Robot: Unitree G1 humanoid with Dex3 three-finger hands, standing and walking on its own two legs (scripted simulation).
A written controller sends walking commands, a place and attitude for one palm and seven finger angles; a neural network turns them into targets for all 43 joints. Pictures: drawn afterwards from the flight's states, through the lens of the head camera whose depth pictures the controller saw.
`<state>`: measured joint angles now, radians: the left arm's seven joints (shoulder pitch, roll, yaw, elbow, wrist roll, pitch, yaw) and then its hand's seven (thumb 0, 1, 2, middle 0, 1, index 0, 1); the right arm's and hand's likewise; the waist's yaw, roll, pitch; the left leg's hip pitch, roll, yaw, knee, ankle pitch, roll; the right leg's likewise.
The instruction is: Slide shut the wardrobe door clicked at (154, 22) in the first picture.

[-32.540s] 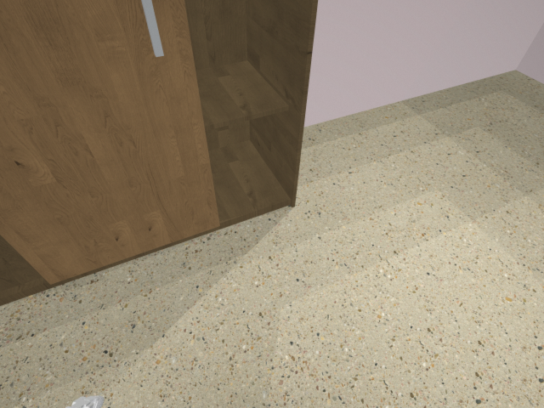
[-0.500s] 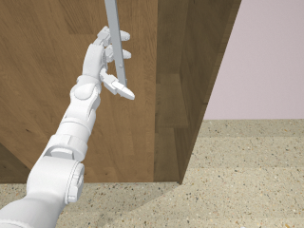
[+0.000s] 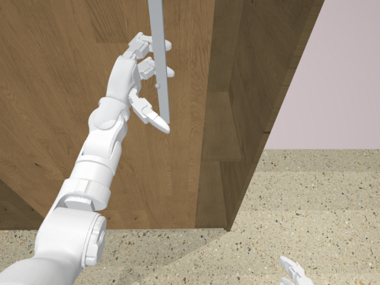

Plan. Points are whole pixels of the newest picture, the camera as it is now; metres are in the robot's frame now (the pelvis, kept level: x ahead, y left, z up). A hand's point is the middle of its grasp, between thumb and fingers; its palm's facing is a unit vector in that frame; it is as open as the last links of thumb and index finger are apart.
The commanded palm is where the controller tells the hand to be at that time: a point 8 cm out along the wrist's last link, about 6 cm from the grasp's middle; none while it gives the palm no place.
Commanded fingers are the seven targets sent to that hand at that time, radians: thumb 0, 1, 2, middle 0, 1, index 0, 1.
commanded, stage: slip the hand off the handle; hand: left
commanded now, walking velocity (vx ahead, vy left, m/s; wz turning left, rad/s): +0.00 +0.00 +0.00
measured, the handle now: (161, 56) +0.47 +0.07 +0.25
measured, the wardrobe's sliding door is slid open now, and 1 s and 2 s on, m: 0.17 0.17 0.17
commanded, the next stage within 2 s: draw the hand back to the body in 0.84 s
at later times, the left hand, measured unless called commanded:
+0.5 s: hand (110, 109) +0.36 +0.15 +0.22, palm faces -0.09 -0.98 -0.17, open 14.7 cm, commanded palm +0.34 +0.18 +0.22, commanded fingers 0.00 -0.55 0.20 -0.25 -1.15 -0.25 -1.15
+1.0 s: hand (105, 137) +0.30 +0.15 +0.21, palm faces -0.10 -0.98 -0.17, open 14.7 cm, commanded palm +0.28 +0.19 +0.22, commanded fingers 0.00 -0.55 0.20 -0.25 -1.15 -0.25 -1.15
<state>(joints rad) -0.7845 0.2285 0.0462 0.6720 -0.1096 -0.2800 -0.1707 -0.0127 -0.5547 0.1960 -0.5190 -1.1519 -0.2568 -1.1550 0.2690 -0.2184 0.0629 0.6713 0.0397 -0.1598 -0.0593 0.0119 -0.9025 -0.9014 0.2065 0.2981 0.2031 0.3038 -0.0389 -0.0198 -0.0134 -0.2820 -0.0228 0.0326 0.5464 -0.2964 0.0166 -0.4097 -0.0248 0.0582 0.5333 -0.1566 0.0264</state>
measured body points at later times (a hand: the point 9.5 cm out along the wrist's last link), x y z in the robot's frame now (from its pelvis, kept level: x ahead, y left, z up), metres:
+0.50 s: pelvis +0.03 -0.01 +0.01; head +0.02 -0.02 +0.46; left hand +0.36 +0.20 +0.23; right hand +0.19 -0.25 -0.08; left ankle -0.01 +0.11 -0.73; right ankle +0.08 -0.14 -0.73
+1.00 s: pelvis +0.05 -0.01 +0.00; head +0.02 -0.03 +0.45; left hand +0.30 +0.20 +0.22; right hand +0.25 -0.21 -0.06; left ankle -0.01 +0.11 -0.73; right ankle +0.08 -0.14 -0.73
